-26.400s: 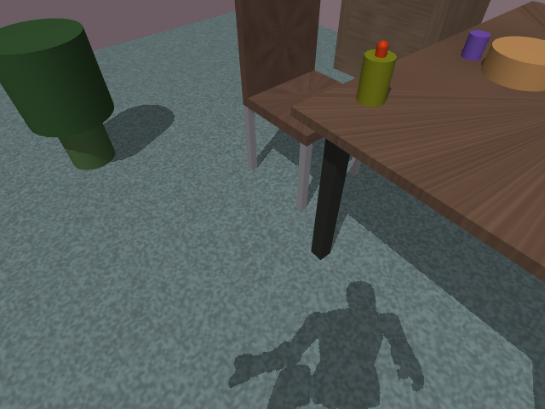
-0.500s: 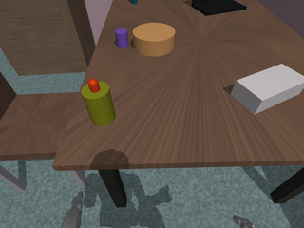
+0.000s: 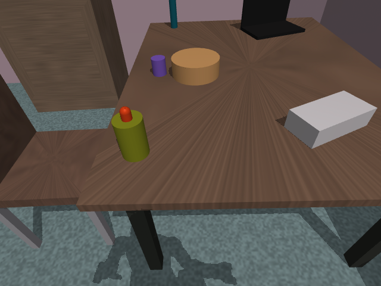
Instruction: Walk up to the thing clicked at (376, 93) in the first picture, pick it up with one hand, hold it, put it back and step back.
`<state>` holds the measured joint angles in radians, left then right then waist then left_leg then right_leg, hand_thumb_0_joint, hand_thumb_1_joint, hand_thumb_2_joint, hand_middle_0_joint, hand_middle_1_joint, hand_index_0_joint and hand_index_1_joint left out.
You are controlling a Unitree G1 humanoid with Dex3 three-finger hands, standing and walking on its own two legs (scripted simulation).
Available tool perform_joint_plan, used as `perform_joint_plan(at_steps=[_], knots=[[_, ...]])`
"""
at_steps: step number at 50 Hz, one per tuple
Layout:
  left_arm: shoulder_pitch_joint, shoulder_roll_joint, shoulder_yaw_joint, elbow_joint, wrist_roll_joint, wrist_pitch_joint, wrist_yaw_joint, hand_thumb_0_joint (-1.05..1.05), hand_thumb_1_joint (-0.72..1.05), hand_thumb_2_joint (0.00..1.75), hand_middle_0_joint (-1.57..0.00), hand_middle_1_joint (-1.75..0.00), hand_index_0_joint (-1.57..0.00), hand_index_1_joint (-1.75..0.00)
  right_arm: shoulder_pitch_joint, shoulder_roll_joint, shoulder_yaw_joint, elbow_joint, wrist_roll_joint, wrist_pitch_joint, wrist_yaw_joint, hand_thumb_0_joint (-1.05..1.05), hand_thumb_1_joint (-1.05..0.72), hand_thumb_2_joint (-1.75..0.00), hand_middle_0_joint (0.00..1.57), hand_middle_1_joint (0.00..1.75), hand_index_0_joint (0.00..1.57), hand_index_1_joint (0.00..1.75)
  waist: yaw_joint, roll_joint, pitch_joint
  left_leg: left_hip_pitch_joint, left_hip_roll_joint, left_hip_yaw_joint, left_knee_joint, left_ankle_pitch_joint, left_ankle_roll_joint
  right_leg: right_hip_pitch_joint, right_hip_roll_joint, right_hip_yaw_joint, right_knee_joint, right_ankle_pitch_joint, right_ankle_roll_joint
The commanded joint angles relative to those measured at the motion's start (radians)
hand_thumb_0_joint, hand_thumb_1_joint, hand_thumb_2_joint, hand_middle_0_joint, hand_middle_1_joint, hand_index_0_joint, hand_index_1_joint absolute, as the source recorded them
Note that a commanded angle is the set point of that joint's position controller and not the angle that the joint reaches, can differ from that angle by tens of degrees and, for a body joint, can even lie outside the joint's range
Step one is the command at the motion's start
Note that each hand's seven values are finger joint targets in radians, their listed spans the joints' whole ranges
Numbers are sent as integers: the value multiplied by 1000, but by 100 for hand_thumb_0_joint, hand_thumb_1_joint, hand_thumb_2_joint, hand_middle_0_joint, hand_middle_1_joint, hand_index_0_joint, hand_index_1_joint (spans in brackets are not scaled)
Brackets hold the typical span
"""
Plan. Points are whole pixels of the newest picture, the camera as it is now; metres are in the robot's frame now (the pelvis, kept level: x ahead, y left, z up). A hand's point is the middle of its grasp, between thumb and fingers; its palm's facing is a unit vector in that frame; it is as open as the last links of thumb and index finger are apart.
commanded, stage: home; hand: left
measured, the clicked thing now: (130, 131) +0.54 +0.20 +0.04
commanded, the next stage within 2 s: stand in 1.40 s
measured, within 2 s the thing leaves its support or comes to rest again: neither
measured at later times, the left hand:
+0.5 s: hand out of the picture +0.03 +0.26 -0.15, palm faces -0.06 -0.93 -0.36, open 17.6 cm
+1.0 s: hand out of the picture +0.09 +0.25 -0.15, palm faces -0.06 -0.93 -0.36, open 17.5 cm
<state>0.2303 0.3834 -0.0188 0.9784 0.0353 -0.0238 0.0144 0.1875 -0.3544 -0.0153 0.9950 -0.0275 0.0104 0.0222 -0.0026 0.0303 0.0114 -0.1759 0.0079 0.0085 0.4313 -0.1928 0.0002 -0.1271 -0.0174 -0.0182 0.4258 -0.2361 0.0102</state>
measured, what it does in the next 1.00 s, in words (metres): stands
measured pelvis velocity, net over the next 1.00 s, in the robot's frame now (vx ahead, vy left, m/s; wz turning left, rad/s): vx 0.01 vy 0.00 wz -0.01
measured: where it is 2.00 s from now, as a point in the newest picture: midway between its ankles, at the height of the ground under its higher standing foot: outside the picture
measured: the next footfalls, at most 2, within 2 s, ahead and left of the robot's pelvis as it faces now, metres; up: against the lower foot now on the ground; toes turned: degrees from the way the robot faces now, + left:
none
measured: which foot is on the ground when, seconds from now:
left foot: down 0.00-1.00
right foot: down 0.00-1.00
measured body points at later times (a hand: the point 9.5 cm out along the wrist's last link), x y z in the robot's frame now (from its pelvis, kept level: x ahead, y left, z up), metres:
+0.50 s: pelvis -0.01 +0.00 +0.00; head -0.02 +0.00 +0.45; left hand +0.03 +0.31 -0.13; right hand +0.04 -0.30 -0.13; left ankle +0.03 +0.12 -0.74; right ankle +0.00 -0.13 -0.74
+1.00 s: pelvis +0.01 +0.00 +0.01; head +0.01 -0.01 +0.46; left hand +0.09 +0.30 -0.12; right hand +0.08 -0.30 -0.13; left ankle +0.03 +0.12 -0.74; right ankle +0.00 -0.13 -0.74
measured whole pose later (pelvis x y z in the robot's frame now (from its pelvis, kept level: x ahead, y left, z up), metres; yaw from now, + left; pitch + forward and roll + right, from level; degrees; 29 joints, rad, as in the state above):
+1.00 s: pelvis +0.01 +0.00 +0.01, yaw +0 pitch -3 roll +0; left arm 0.13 0.35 -0.02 1.12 0.02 -0.02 0.00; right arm 0.12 -0.36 0.01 1.13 -0.02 0.00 0.01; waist -0.01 0.01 0.04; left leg -0.12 0.01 0.01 0.32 -0.15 0.00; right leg -0.08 -0.02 -0.01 0.32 -0.19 0.01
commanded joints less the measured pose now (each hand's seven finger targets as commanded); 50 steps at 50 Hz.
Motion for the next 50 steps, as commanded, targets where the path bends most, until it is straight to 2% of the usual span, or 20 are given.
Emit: perform_joint_plan(at_steps=[1, 3, 8, 10, 14, 16, 17, 19, 20, 28, 31, 36, 40, 43, 47, 50], knots=[[-85, 198, 39, -34, -9, -23, 9, 0, -59, 3, -4, -5, -5, -4, -80, -187, -31, -30, 5, -30, -10, 0, -89, -90, 20, 30, 20, 30, -3, -47, 32, 30, 90, -115, -116, -27, 23, -113, -97, 116, -160, -89, -44], [-74, 210, 40, -9, -9, -17, 6, 0, -61, 2, -4, -4, -4, -4, -72, -201, -31, -10, 3, -26, -9, 0, -89, -90, 20, 30, 20, 30, 0, -27, 63, -2, 91, -128, -146, -132, 26, -135, -88, 118, -171, -176, -41], [-66, 219, 38, 33, -12, -17, 5, 0, -59, 3, -4, -5, -5, -5, -63, -204, -28, 23, 7, -28, -8, 0, -90, -90, 20, 30, 20, 30, 2, -41, 39, 6, 92, -127, -143, -92, 31, -103, -101, 135, -184, -161, -43], [-66, 215, 36, 41, -15, -18, 2, 0, -60, 3, -4, -5, -4, -4, -55, -201, -25, 34, 8, -32, -10, 0, -90, -90, 20, 30, 20, 30, 0, -24, 24, 35, 95, -124, -143, -63, 30, -109, -100, 136, -180, -121, -44], [-54, 210, 40, 60, -16, -9, 1, 0, -61, 2, -4, -4, -4, -4, -61, -214, -26, 45, 7, -30, -14, 0, -90, -90, 20, 30, 20, 30, 10, 6, 71, -51, 99, -147, -189, -180, 29, -98, -79, 116, -159, -146, -38], [-43, 201, 39, 70, -15, -9, -1, 0, -59, 4, -4, -5, -5, -5, -70, -213, -27, 46, 7, -31, -16, 0, -89, -90, 20, 30, 20, 30, 15, 13, 54, -46, 106, -151, -188, -172, 33, -80, -81, 111, -147, -116, -41], [-43, 203, 42, 75, -16, -7, -2, 0, -57, 5, -5, -5, -5, -5, -63, -213, -26, 48, 7, -29, -17, 0, -89, -90, 20, 30, 20, 30, 9, 16, 66, -55, 101, -152, -195, -206, 31, -100, -81, 119, -155, -137, -38], [-47, 199, 41, 77, -16, -6, -2, 0, -58, 4, -5, -5, -5, -5, -61, -210, -25, 51, 11, -29, -18, 0, -90, -90, 20, 30, 20, 30, 9, -2, 59, -43, 102, -152, -191, -185, 30, -100, -79, 115, -150, -137, -40], [-46, 191, 37, 77, -16, -9, -2, 0, -58, 4, -5, -5, -5, -5, -62, -211, -25, 51, 11, -31, -18, 0, -89, -90, 20, 30, 20, 30, 8, 4, 31, -20, 108, -146, -178, -152, 35, -81, -88, 119, -151, -96, -42], [-88, 186, 35, 83, -20, -12, 3, 0, -59, 4, -5, -5, -5, -5, -72, -207, -18, 60, 18, -37, -24, 0, -89, -90, 20, 30, 20, 30, -4, -42, 8, 42, 111, -127, -155, 47, 32, -52, -102, 116, -151, 57, -38], [-83, 186, 37, 88, -23, -9, 1, 0, -58, 4, -5, -5, -5, -5, -71, -215, -16, 69, 16, -36, -25, 0, -89, -90, 20, 30, 20, 30, -2, -20, 26, 36, 107, -127, -169, 1, 27, -60, -97, 112, -154, 32, -33], [-105, 188, 38, 85, -22, -11, 3, 0, -59, 4, -4, -5, -5, -5, -84, -212, -15, 71, 17, -39, -26, 0, -90, -90, 20, 30, 20, 30, -2, -41, -5, 63, 114, -118, -157, 117, 23, -21, -108, 111, -149, 128, -29], [-115, 184, 40, 87, -24, -8, 2, 0, -57, 5, -5, -5, -5, -5, -90, -215, -17, 79, 15, -38, -28, 0, -90, -90, 20, 30, 20, 30, -1, -36, 4, 68, 115, -114, -163, 95, 21, -24, -107, 111, -158, 103, -26], [-122, 184, 40, 83, -23, -9, 3, 0, -59, 4, -4, -5, -5, -5, -101, -213, -18, 77, 14, -38, -28, 0, -90, -90, 20, 30, 20, 30, 1, -32, -18, 78, 116, -109, -158, 142, 19, -1, -111, 110, -154, 151, -25], [-127, 184, 42, 84, -21, -9, 4, 0, -57, 5, -5, -5, -5, -5, -106, -211, -18, 81, 15, -36, -28, 0, -90, -90, 20, 30, 20, 30, -1, -33, -13, 80, 116, -107, -160, 123, 18, -1, -109, 104, -167, 134, -25], [-135, 183, 42, 82, -25, -10, 4, 0, -59, 3, -4, -5, -5, -5, -109, -208, -18, 83, 16, -38, -27, 0, -90, -90, 20, 30, 20, 30, 1, -27, -29, 86, 119, -106, -157, 175, 14, 21, -115, 104, -162, 183, -26]])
